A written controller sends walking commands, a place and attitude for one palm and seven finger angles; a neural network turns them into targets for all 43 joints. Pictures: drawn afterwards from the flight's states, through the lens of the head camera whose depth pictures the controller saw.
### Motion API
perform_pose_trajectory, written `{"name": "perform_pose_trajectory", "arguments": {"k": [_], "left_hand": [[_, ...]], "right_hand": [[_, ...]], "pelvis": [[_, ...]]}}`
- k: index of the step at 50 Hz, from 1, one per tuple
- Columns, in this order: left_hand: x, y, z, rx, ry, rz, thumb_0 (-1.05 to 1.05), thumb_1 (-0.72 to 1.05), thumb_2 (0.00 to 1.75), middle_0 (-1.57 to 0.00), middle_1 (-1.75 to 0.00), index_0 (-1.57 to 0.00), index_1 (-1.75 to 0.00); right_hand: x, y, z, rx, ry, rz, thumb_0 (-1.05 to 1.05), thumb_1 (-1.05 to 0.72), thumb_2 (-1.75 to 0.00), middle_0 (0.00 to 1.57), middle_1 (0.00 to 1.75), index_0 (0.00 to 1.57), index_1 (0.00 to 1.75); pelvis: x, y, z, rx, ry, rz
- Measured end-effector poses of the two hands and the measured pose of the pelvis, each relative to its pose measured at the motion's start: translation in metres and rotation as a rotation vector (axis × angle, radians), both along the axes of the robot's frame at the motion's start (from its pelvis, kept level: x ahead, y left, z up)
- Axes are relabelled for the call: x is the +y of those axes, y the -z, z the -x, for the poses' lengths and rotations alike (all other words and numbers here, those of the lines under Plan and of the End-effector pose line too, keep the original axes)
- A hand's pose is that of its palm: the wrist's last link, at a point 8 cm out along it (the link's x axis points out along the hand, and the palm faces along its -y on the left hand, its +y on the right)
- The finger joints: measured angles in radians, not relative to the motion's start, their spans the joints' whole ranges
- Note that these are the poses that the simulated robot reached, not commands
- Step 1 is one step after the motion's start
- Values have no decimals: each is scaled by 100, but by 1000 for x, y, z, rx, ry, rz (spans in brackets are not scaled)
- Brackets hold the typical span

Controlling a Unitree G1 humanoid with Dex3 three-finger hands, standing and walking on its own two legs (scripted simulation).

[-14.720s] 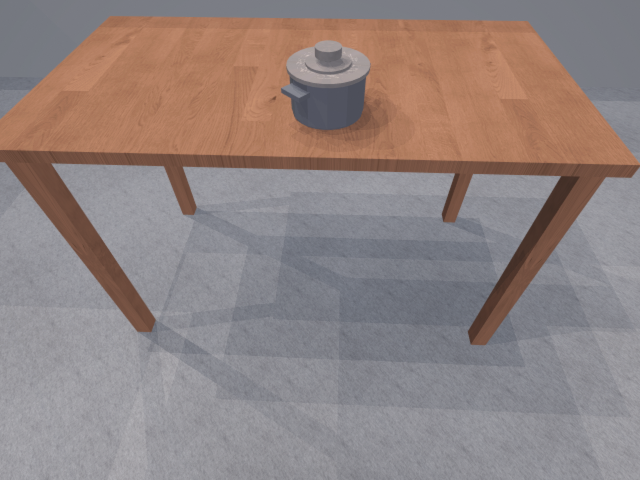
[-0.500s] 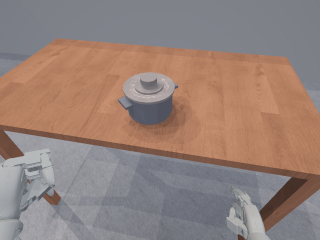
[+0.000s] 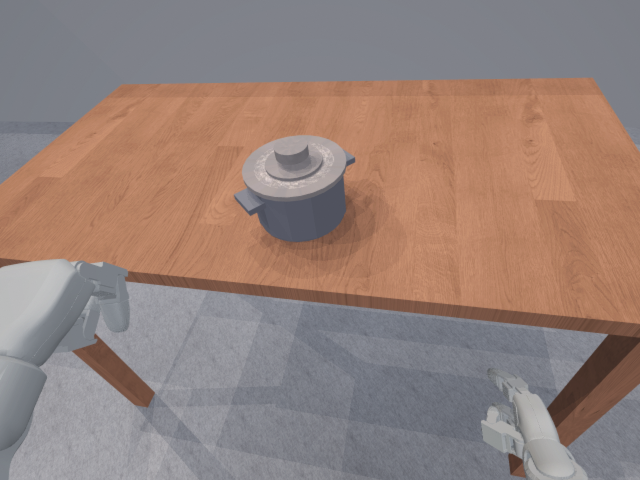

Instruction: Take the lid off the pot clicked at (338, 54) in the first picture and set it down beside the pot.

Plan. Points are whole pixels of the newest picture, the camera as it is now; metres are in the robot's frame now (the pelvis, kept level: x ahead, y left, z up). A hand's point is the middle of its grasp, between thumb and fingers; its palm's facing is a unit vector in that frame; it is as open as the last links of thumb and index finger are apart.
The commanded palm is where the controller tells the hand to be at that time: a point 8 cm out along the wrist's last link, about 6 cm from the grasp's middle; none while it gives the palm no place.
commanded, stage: reach forward and open the fingers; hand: left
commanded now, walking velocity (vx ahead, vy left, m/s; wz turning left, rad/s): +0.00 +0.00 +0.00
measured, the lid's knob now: (291, 150) +0.53 +0.12 +0.16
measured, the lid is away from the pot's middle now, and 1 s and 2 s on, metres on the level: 0.00 0.00 0.00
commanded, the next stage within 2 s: move the open hand above the knob in 0.76 s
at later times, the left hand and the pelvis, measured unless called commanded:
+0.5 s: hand (92, 285) +0.24 +0.26 +0.19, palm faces -0.10 +0.02 -1.00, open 8.4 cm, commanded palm +0.21 +0.26 +0.26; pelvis -0.03 +0.01 +0.00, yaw +1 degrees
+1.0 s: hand (128, 246) +0.28 +0.23 +0.21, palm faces -0.10 -0.03 -0.99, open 10.2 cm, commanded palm +0.26 +0.24 +0.29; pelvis -0.04 +0.00 +0.00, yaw +1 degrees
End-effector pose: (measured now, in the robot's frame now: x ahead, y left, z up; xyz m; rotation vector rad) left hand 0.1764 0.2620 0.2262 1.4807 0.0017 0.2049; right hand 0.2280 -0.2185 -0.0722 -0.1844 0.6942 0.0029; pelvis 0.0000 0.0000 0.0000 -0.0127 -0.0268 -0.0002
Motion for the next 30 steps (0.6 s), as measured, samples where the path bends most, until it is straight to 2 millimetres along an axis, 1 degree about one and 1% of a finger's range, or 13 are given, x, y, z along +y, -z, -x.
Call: {"name": "perform_pose_trajectory", "arguments": {"k": [5, 10, 14, 17, 20, 23, 26, 30], "left_hand": [[-1, 3, -7, 91, 27, 3, 0, 44, 119, -120, -101, -119, -102], [-4, -1, -19, 153, 87, -31, 0, 28, 129, -115, -84, -114, -84], [2, -8, -29, 191, 91, -65, 0, 14, 137, -111, -70, -110, -70], [5, -11, -34, 213, 90, -52, 0, 4, 144, -107, -59, -107, -59], [0, -12, -38, 226, 125, -42, 0, -5, 150, -104, -49, -103, -49], [-5, -16, -42, 233, 164, -71, 0, -15, 156, -100, -38, -99, -38], [0, -24, -47, 224, 156, -98, 0, -24, 162, -97, -28, -96, -28], [7, -31, -54, 208, 124, -60, 0, -32, 167, -93, -18, -92, -18]], "right_hand": [[9, -5, -4, -33, -22, -17, 2, -91, -90, 20, 30, 20, 30], [20, -8, -1, -42, -50, -15, 1, -91, -90, 20, 30, 20, 30], [25, -8, 7, -32, -64, -18, 1, -91, -90, 20, 30, 20, 30], [26, -7, 14, -26, -66, -24, 1, -91, -90, 20, 30, 20, 30], [27, -5, 21, -20, -63, -21, 1, -91, -90, 20, 30, 20, 30], [26, -3, 28, -11, -59, -11, 1, -91, -90, 20, 30, 20, 30], [25, -1, 35, 0, -52, -9, 1, -91, -90, 20, 30, 20, 30], [23, 0, 42, 5, -43, -18, 2, -91, -90, 20, 30, 20, 30]], "pelvis": [[1, -1, 3, -12, -17, 0], [0, -3, 10, -29, -25, 2], [0, -4, 16, -34, -25, 4], [2, -5, 20, -36, -25, 6], [4, -5, 25, -39, -25, 7], [6, -5, 28, -43, -24, 6], [7, -4, 32, -46, -22, 5], [8, -4, 37, -45, -22, 4]]}}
